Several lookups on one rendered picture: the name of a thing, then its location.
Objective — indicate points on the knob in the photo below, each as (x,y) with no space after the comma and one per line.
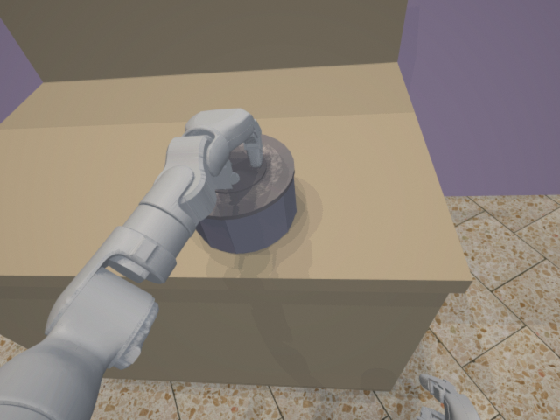
(239,159)

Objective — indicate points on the robot left upper arm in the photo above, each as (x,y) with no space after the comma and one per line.
(60,378)

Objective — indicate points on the table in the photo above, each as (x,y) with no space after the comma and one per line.
(343,299)

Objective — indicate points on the robot left forearm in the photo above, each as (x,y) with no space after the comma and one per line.
(147,244)

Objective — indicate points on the left robot hand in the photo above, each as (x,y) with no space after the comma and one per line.
(237,126)

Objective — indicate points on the right robot hand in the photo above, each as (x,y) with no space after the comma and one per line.
(456,406)

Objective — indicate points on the pot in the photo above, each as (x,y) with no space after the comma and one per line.
(254,232)

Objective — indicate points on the lid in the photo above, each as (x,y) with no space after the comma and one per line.
(258,187)

